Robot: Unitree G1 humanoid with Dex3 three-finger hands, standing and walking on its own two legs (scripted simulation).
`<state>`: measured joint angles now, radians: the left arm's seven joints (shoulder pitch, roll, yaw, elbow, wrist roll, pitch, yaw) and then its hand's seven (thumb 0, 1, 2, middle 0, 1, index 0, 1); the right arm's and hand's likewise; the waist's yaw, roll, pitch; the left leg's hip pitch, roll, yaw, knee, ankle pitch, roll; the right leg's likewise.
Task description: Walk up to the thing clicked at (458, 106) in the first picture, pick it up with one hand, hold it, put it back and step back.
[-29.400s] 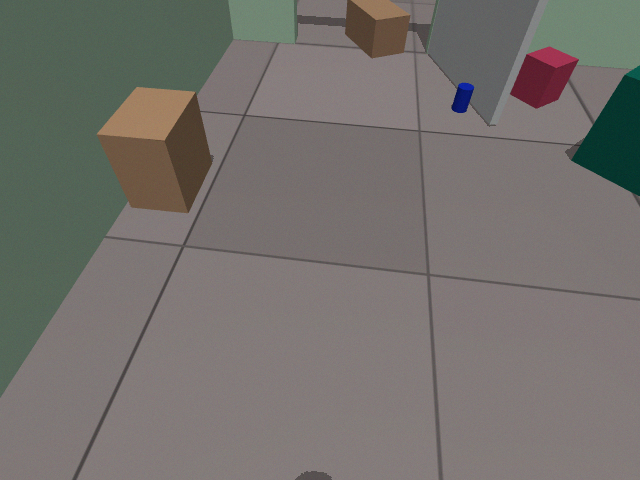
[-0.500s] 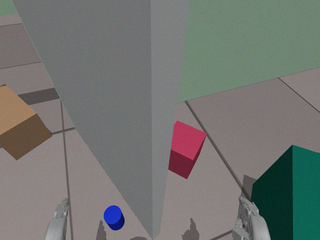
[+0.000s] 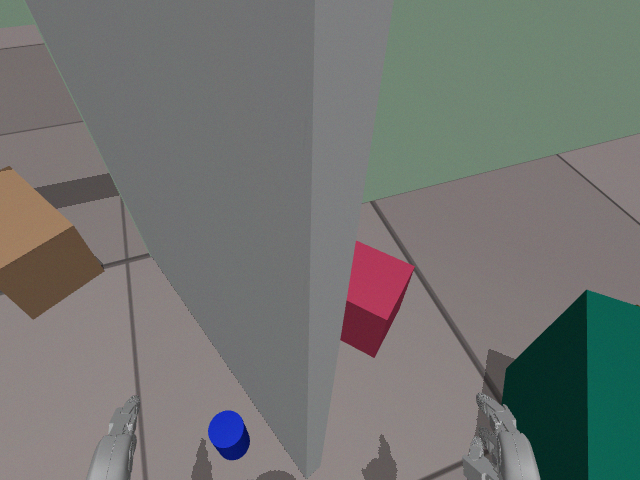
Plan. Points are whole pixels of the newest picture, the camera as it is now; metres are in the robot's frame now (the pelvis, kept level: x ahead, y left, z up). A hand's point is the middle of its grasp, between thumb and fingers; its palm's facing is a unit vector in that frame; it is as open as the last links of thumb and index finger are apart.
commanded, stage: stand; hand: left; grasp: from the side
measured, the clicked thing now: (230, 436) +0.35 +0.21 -0.65
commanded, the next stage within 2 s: none
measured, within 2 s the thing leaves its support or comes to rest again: neither
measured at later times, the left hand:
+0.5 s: hand out of the picture +0.09 +0.24 -0.11, palm faces -0.02 -0.93 -0.36, open 7.8 cm
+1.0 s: hand out of the picture +0.04 +0.25 -0.10, palm faces +0.00 -0.94 -0.34, open 7.4 cm
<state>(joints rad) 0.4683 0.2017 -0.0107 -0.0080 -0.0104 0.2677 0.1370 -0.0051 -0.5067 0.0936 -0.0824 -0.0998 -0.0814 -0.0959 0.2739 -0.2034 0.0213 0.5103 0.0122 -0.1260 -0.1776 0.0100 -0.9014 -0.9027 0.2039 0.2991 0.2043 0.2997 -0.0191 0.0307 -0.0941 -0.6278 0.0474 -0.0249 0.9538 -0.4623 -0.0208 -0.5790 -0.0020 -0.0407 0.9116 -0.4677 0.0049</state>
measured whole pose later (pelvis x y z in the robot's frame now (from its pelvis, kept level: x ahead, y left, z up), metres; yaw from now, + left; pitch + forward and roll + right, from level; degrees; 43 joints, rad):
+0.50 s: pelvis -0.01 +0.00 +0.03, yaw +0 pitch +0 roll +0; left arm 0.24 0.32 0.02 0.80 0.05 0.00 0.02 0.01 0.81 0.88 -0.20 -0.30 -0.20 -0.30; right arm 0.20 -0.31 -0.04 0.90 -0.05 -0.01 -0.01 0.01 -0.90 -0.90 0.20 0.30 0.20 0.30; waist 0.01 -0.01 0.03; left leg -0.35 0.01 0.00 0.69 -0.34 -0.01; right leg -0.32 -0.03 -0.02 0.70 -0.37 0.01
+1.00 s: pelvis -0.01 +0.01 +0.06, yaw +1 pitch -4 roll +0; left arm 0.15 0.32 0.00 1.14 0.03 -0.01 0.02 0.01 0.91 0.90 -0.20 -0.30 -0.20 -0.30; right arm 0.14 -0.30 -0.01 1.13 -0.02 0.00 -0.01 0.00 -0.91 -0.90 0.20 0.30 0.20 0.30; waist 0.01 0.01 0.06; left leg -0.14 0.00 0.00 0.38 -0.17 0.00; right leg -0.12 -0.04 -0.03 0.39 -0.20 0.02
